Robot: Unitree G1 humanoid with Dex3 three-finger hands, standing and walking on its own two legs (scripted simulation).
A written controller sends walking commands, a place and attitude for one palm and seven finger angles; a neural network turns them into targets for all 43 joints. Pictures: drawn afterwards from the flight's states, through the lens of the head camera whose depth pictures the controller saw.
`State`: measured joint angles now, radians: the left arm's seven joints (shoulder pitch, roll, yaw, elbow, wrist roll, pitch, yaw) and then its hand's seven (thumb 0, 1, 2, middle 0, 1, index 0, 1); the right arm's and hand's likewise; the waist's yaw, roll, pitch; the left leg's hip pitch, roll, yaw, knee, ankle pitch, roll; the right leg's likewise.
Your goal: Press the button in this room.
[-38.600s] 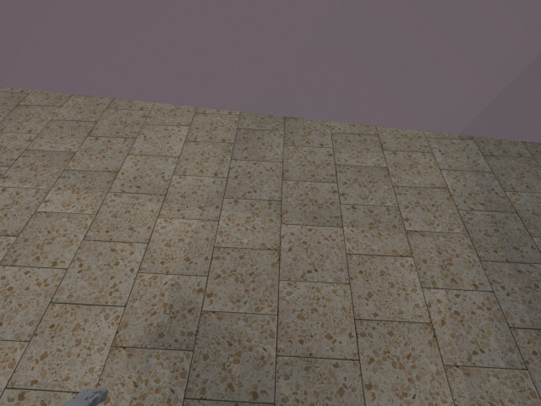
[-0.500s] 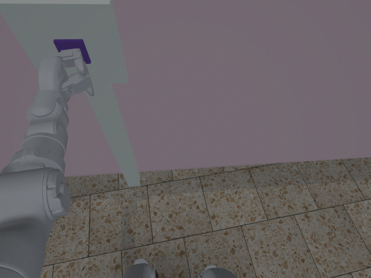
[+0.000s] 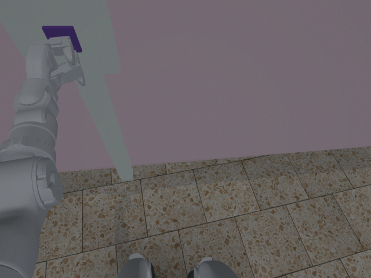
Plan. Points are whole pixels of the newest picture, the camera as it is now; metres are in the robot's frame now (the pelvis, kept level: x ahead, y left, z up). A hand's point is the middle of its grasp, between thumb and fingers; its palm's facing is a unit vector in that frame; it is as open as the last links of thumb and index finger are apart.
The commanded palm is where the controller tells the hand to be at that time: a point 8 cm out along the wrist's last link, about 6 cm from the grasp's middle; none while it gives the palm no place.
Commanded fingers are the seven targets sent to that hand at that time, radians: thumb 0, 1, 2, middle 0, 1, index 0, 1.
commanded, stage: pull the fist back off the button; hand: left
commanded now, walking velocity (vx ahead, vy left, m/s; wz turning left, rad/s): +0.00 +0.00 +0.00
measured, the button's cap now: (64, 36) +0.58 +0.20 +0.16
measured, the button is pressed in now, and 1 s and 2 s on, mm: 13 0 0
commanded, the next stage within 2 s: draw the hand back to the body in 0.82 s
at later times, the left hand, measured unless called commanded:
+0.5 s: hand (72, 83) +0.48 +0.18 +0.13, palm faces +0.03 -1.00 -0.01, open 3.1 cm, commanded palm +0.44 +0.23 +0.13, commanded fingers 0.00 0.90 0.90 -1.30 -1.50 -1.30 -1.50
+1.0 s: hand (67, 102) +0.43 +0.18 +0.13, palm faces +0.03 -1.00 -0.01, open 3.1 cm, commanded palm +0.39 +0.23 +0.14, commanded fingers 0.00 0.90 0.90 -1.30 -1.50 -1.30 -1.50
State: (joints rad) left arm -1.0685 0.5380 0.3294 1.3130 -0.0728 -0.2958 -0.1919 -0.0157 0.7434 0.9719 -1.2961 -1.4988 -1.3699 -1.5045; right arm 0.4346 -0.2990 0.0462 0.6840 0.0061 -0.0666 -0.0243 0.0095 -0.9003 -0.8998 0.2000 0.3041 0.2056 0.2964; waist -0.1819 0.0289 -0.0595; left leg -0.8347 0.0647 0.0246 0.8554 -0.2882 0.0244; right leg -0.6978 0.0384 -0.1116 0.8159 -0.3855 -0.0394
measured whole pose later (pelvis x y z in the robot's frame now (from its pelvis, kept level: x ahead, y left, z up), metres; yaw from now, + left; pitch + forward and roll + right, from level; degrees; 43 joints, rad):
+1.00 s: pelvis +0.04 -0.01 +0.02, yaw +1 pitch +7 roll -1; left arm -0.46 0.30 0.22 0.64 -0.21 -0.18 -0.19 0.02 0.90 0.90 -1.30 -1.50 -1.30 -1.50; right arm 0.25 -0.27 0.03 0.60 0.05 -0.02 -0.04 0.01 -0.90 -0.90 0.20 0.30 0.20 0.30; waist -0.03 0.03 -0.06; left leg -0.53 0.03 0.04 0.72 -0.31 0.01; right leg -0.40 0.02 -0.09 0.70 -0.41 -0.04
